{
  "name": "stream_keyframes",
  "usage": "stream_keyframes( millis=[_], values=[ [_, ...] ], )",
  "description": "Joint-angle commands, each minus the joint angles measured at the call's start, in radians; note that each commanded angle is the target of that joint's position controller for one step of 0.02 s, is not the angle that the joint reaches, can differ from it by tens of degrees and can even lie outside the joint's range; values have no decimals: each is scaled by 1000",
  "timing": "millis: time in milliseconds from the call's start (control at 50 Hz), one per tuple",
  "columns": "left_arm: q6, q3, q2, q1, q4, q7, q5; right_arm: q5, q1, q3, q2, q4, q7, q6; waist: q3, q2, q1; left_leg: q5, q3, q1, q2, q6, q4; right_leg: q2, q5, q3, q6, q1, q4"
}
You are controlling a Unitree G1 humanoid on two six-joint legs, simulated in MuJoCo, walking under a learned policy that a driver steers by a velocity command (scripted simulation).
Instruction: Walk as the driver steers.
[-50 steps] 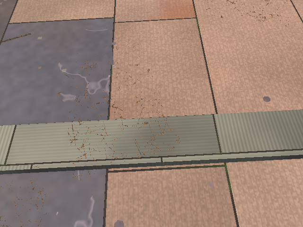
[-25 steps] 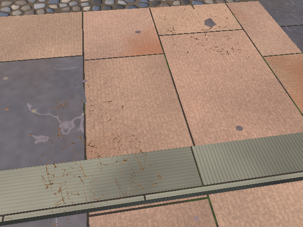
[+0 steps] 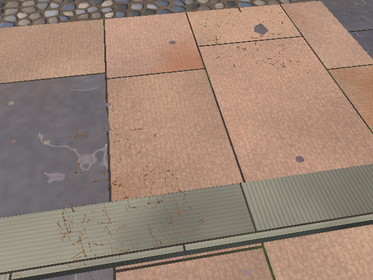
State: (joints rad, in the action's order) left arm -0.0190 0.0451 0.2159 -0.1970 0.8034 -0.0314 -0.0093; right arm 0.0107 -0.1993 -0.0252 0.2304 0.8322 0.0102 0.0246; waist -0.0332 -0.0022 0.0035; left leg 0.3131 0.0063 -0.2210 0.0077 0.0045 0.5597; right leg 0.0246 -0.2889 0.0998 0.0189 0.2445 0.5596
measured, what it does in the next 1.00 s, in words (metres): stands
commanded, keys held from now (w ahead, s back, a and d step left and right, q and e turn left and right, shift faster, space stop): no key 1.00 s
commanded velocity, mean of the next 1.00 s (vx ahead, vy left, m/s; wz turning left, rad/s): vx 0.00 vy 0.00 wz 0.00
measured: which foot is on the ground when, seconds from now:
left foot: down 0.00-1.00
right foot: down 0.00-1.00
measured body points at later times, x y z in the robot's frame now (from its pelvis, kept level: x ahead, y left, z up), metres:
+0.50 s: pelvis +0.00 +0.01 +0.00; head +0.01 +0.01 +0.45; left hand +0.05 +0.27 -0.14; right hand +0.06 -0.24 -0.14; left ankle -0.01 +0.12 -0.73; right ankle +0.01 -0.13 -0.73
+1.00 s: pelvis +0.00 +0.02 +0.01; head +0.01 +0.02 +0.46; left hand +0.02 +0.27 -0.15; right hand +0.03 -0.23 -0.14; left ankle -0.01 +0.12 -0.73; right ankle +0.01 -0.13 -0.73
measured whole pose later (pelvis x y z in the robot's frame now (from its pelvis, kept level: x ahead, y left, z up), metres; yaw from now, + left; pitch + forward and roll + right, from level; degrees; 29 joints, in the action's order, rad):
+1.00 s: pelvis +0.00 +0.02 +0.01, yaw +0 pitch -1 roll +0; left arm -0.01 0.03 0.20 -0.23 1.11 -0.05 0.00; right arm 0.00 -0.26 -0.01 0.20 1.05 0.02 0.02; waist -0.04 0.00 0.00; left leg 0.27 0.00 -0.18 0.03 0.03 0.48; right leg -0.01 -0.25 0.10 0.05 0.20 0.47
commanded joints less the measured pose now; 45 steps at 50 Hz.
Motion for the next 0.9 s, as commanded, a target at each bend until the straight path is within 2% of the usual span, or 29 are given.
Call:
stream_keyframes(
  millis=[20,280,520,900],
  values=[
    [11,27,107,3,-35,-7,1,-1,5,-23,103,-36,5,13,34,1,-3,-117,52,-34,-48,16,-114,-44,199,39,-26,-42,-80],
    [12,27,102,-15,94,-17,4,-6,-23,-18,99,64,11,14,10,3,-2,-99,55,-28,-44,28,-158,-36,192,20,-10,-58,-109],
    [14,17,97,-37,201,-22,7,-8,-48,-11,94,134,15,9,-2,7,-1,-114,54,-9,-40,37,-183,-34,186,4,-3,-54,-132],
    [16,-3,84,-70,285,-25,9,-11,-93,0,80,189,16,2,-13,5,0,-147,50,6,-32,42,-192,-34,182,-13,1,-42,-147]
  ],
)
Keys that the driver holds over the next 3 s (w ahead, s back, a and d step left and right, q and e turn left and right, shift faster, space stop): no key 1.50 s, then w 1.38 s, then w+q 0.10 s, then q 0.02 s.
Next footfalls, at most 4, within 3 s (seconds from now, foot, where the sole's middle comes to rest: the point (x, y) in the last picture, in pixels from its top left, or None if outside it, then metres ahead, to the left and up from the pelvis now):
2.26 left None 0.46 0.09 -0.77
2.78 right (230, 209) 0.78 -0.14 -0.73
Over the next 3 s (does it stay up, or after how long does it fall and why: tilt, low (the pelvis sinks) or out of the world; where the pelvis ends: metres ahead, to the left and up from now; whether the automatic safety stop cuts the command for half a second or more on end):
stays up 0.70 -0.05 0.05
